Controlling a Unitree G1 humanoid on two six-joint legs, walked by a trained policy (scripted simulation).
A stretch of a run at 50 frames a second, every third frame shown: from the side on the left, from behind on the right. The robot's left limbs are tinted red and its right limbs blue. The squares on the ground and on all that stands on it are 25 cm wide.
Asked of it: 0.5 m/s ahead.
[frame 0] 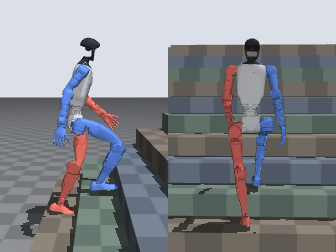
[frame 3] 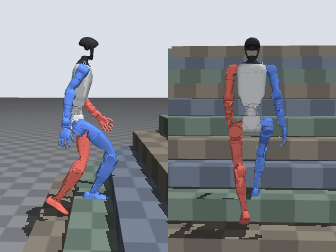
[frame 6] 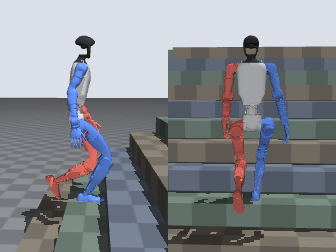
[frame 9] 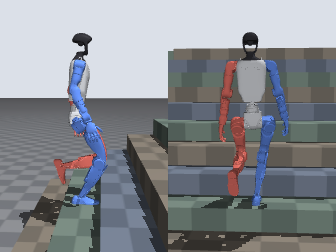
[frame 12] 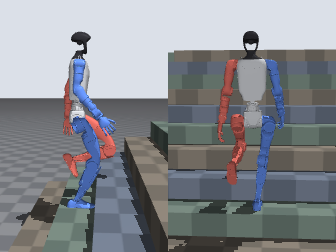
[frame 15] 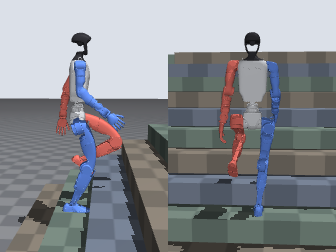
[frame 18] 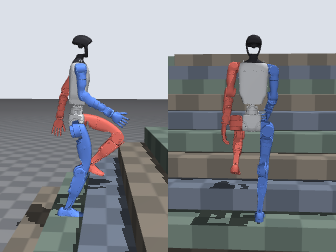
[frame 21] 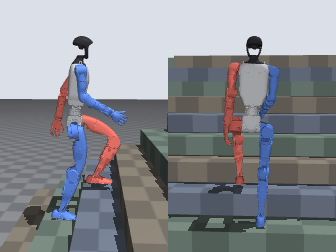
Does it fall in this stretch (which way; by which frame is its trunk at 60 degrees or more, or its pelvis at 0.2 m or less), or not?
no
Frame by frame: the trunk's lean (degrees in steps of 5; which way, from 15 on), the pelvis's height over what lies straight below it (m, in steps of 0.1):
0: 15 forward, 0.8
3: 10, 0.6
6: 10, 0.7
9: 5, 0.7
12: 5, 0.7
15: 5, 0.8
18: 5, 0.8
21: 5, 0.8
